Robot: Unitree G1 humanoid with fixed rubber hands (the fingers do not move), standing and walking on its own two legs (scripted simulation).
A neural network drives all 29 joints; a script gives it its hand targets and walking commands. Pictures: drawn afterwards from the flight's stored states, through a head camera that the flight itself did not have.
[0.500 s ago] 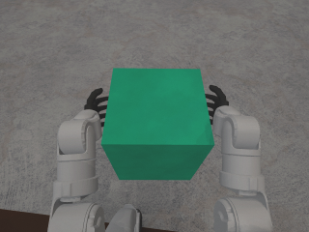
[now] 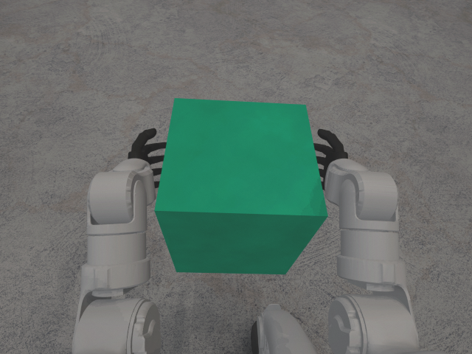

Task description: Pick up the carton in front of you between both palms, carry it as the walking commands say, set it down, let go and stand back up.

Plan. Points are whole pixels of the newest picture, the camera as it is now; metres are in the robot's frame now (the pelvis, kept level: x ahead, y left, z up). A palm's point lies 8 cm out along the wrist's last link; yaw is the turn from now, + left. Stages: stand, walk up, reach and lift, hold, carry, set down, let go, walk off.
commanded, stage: carry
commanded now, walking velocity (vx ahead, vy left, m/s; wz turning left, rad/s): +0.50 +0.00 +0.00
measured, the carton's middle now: (235, 195) +0.37 -0.02 +0.04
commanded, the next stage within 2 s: none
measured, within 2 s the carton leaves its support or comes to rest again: neither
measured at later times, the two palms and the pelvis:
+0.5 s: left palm (144, 76) +0.62 +0.14 +0.10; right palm (286, 74) +0.64 -0.16 +0.10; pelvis +0.31 -0.02 +0.01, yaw +2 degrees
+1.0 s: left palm (147, 14) +0.89 +0.16 +0.10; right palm (263, 15) +0.89 -0.14 +0.10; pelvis +0.63 +0.01 +0.01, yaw -1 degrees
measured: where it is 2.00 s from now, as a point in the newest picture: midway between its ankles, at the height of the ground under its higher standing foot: (212, 198)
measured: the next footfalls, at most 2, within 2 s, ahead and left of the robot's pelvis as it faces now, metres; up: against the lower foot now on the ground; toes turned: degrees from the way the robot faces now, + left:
right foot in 0.12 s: +0.28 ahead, -0.10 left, +0.00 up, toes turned -6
left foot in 0.62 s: +0.55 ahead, +0.11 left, +0.00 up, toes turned +11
